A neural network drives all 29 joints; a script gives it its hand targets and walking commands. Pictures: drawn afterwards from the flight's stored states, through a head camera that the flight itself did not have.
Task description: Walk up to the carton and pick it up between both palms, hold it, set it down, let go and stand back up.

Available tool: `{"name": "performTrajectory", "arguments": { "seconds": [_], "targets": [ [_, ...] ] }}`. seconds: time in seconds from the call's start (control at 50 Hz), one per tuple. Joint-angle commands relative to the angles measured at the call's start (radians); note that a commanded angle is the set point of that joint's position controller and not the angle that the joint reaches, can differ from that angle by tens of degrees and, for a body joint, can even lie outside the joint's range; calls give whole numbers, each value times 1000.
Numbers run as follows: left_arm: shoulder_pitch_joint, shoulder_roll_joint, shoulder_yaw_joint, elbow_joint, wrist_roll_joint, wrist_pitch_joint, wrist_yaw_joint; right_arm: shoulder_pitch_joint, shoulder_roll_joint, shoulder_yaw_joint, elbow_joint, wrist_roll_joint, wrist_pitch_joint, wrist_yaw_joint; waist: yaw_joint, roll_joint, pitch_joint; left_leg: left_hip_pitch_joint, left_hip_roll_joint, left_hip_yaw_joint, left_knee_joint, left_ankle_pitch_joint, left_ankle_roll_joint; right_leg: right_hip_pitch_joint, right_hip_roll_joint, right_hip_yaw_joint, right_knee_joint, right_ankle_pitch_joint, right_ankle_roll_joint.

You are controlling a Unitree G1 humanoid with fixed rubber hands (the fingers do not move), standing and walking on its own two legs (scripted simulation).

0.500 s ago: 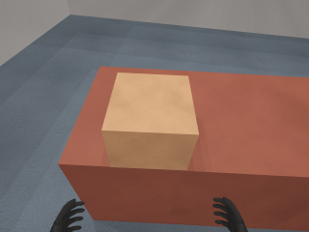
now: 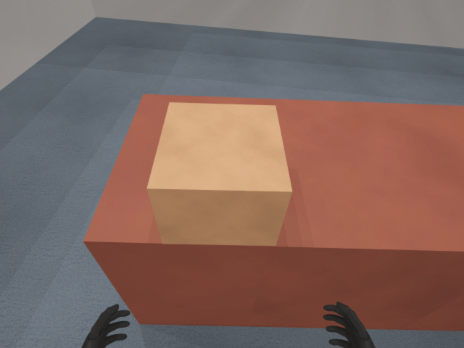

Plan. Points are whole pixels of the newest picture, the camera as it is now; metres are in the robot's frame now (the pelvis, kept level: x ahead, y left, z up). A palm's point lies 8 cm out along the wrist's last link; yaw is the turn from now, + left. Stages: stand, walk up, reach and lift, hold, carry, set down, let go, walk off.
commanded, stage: let go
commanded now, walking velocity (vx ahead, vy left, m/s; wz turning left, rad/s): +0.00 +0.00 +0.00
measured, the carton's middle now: (221, 172) +0.52 +0.02 -0.02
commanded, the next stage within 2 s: stand in 0.30 s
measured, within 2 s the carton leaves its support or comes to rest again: neither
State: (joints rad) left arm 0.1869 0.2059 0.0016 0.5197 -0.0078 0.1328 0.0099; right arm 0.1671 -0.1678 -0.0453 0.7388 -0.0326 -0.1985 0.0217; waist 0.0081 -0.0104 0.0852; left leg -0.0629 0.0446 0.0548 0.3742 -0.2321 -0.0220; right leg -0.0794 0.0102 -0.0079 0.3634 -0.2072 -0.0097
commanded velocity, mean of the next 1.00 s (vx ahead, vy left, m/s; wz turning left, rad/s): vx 0.00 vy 0.00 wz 0.00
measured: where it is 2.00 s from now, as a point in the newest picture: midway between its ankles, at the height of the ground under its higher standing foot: outside the picture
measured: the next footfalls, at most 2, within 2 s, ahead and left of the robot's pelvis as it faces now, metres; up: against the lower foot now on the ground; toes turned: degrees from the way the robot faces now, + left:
none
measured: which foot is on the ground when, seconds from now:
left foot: down 0.00-1.00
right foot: down 0.00-1.00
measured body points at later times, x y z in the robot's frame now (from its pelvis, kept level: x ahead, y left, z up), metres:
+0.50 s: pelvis +0.00 +0.00 +0.00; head +0.00 +0.00 +0.45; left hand +0.13 +0.25 -0.10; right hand +0.12 -0.24 -0.12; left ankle -0.01 +0.13 -0.75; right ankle +0.00 -0.11 -0.75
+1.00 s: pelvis +0.00 +0.01 +0.00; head -0.01 +0.01 +0.45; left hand +0.00 +0.26 -0.14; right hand +0.03 -0.23 -0.15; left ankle -0.01 +0.13 -0.75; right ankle +0.00 -0.11 -0.75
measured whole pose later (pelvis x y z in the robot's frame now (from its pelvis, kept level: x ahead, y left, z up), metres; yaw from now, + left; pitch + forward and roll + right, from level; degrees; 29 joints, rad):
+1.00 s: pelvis +0.00 +0.01 +0.00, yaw +4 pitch -1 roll +0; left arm 0.38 0.19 0.05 0.92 0.03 -0.02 0.02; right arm 0.35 -0.18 -0.06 0.99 -0.03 -0.01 -0.01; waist 0.01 0.00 -0.03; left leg -0.15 0.00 -0.01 0.40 -0.23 0.00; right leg -0.14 -0.03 -0.07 0.39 -0.23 0.01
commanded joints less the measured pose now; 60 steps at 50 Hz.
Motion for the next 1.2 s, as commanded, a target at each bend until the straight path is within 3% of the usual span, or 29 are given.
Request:
{"name": "performTrajectory", "arguments": {
  "seconds": [0.0,0.24,0.26,0.28,0.3,0.32,0.36,0.4,0.44,1.14,1.18],
  "targets": [
    [-86,97,30,-122,2,-29,10,-67,-106,-25,-104,3,-31,-1,-4,22,-101,43,-37,29,-28,206,-10,-40,8,-13,-64,131,-11],
    [-86,96,33,-111,4,-15,6,-65,-109,-21,-116,2,-17,-3,-3,7,-85,43,-42,31,-34,184,-5,-45,5,-9,-70,123,-5],
    [-58,52,11,-154,-21,-19,5,-52,-147,-56,-192,7,-26,-6,49,-27,-122,-26,-67,40,1,184,-18,-14,7,-5,-36,126,5],
    [-63,63,12,-146,-19,-15,4,-40,-143,-48,-187,8,-26,-8,26,-12,-115,-24,-64,43,-7,163,-17,-17,7,-1,-32,138,3],
    [20,162,69,-23,105,-91,-1,71,-161,-45,-30,5,102,-10,5,80,-99,-150,94,-77,-10,311,-7,-14,-101,47,16,204,27],
    [38,177,78,-19,98,-114,-9,100,-156,-45,-63,-14,156,-6,7,66,-81,-205,83,-85,-17,117,-9,-21,-104,59,-11,93,33],
    [38,129,68,0,81,-152,-21,57,-146,-40,-81,2,184,2,13,36,-116,-148,75,-86,-1,154,-6,-46,-102,66,15,218,35],
    [20,101,64,20,63,-160,-23,96,-153,-43,-54,11,184,9,-4,3,-148,-182,58,-89,-6,92,-5,-21,-103,61,18,183,26],
    [39,100,65,40,55,-166,-22,77,-158,-45,-43,2,178,15,10,-1,-149,-160,57,-100,-1,99,0,-53,-104,59,10,177,22],
    [261,46,55,468,30,-158,28,251,-88,-13,309,11,184,-45,-3,16,11,-173,31,-146,-70,81,45,-79,-111,10,-52,45,8],
    [266,20,49,483,34,-156,30,257,-65,-10,311,13,191,-52,-10,51,51,-190,30,-142,-72,75,42,-91,-115,19,-56,35,4]
  ]
}}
